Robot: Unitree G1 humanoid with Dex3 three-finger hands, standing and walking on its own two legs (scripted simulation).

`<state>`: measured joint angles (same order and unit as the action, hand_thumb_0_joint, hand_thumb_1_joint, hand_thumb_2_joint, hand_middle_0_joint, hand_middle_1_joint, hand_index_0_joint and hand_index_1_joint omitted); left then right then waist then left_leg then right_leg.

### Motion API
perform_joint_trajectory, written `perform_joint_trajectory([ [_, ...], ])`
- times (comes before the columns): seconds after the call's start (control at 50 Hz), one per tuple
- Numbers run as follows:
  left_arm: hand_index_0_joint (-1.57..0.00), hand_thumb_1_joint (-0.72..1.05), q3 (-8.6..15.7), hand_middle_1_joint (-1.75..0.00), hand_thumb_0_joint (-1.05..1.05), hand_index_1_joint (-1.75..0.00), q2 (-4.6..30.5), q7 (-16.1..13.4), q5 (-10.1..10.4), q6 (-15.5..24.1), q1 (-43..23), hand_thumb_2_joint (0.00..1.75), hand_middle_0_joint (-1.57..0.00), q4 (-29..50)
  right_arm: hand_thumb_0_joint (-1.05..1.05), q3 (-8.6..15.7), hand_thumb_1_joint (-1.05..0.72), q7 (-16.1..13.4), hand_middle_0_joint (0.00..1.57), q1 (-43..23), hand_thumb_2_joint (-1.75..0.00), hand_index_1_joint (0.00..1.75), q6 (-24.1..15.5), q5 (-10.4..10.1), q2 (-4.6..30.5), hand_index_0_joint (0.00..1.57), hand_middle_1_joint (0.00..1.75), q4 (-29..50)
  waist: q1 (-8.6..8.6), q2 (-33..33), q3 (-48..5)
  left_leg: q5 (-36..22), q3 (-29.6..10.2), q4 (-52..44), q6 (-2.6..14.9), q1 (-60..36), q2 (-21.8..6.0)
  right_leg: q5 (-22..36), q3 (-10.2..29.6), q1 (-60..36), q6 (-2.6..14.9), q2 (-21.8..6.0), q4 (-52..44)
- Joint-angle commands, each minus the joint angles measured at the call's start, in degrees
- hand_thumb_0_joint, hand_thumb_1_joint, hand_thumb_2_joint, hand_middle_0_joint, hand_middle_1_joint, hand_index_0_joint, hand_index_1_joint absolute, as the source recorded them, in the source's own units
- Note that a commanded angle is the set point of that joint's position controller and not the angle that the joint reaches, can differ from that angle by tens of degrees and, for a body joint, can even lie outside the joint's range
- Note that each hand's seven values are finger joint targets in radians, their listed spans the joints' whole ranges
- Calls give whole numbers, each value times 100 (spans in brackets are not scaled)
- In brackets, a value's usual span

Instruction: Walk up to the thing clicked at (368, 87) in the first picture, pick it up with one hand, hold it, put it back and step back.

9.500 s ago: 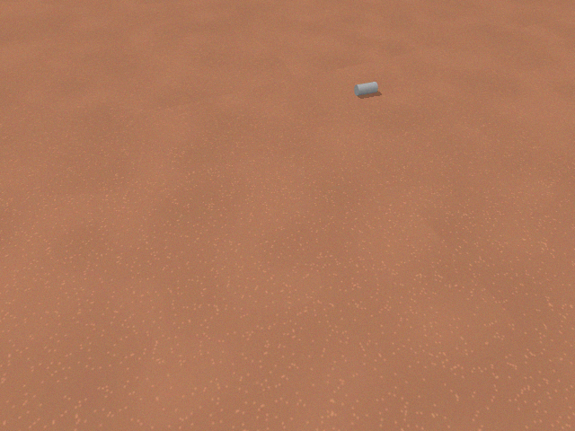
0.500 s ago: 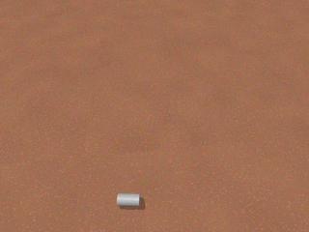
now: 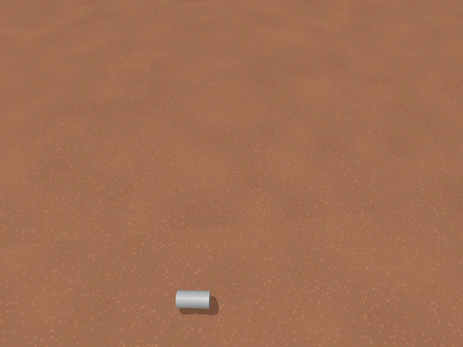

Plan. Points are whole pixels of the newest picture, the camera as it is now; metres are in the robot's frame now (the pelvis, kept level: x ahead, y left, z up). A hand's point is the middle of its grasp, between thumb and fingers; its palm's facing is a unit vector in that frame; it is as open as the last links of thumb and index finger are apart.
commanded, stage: stand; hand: left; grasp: from above
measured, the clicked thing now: (193, 299) +0.43 +0.16 -0.75
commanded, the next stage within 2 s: rise first in 0.80 s
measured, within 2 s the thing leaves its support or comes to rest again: neither
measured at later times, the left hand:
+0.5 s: hand out of the picture +0.07 +0.25 -0.16, palm faces -0.03 -0.94 -0.34, open 7.4 cm
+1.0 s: hand out of the picture +0.10 +0.25 -0.16, palm faces +0.04 -0.94 -0.33, open 7.6 cm
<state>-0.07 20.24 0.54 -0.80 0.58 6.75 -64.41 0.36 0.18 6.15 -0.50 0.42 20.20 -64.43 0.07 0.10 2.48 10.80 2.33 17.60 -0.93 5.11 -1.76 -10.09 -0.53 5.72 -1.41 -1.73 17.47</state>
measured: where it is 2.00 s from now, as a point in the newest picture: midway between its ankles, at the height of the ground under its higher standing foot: outside the picture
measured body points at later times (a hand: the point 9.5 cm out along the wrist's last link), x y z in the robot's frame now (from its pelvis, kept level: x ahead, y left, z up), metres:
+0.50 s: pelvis +0.00 +0.00 +0.00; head +0.01 +0.00 +0.45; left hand +0.07 +0.30 -0.13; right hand +0.07 -0.30 -0.13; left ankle -0.01 +0.13 -0.75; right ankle -0.01 -0.13 -0.75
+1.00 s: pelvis -0.01 +0.00 -0.01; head +0.02 +0.00 +0.44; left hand +0.09 +0.30 -0.13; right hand +0.08 -0.29 -0.13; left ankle -0.01 +0.13 -0.75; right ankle -0.01 -0.13 -0.75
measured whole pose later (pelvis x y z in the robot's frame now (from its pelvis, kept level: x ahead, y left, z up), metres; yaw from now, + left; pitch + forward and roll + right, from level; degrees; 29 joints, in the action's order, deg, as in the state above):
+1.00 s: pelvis -0.01 +0.00 -0.01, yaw +1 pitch +1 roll +0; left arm 2.5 19.1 -0.4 0.2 1.8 3.7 -61.5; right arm 0.2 -1.6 10.0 -1.9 -2.3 19.1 -54.8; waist -0.3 -0.1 2.7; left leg 12.5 1.2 23.5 -0.7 11.9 -1.4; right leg -12.0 -1.5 11.8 -1.4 -2.2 22.9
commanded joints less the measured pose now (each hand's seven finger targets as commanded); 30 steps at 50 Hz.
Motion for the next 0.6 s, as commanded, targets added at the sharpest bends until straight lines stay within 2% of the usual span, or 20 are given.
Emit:
perform_joint_trajectory([
  [0.0,-20,90,228,-30,0,-30,1212,-111,11,115,-211,90,-20,341,0,210,-90,-61,20,-198,-90,30,-115,16,1215,20,30,345,-19,-30,-391,-936,-534,-199,199,-102,-657,1041,493,-50,208,-647,-201],
  [0.12,-20,90,222,-30,0,-30,1242,-113,7,129,-184,90,-20,356,0,225,-90,-57,20,-187,-90,30,-114,10,1229,20,30,341,-22,-32,-490,-1073,-538,-173,202,-188,-664,1101,465,-50,210,-635,-183],
  [0.32,-20,90,215,-30,0,-30,1228,-112,9,122,-129,90,-20,338,0,220,-90,-45,20,-212,-90,30,-109,3,1211,20,30,339,-4,-57,-336,-807,-566,-237,196,-104,-646,868,456,13,209,-612,-222],
  [0.58,-20,90,225,-30,0,-30,1257,-120,8,126,-190,90,-20,383,0,228,-90,-51,20,-141,-90,30,-105,19,1190,20,30,350,-33,-47,-412,-898,-534,-197,203,-125,-648,987,482,-31,230,-646,-191],
])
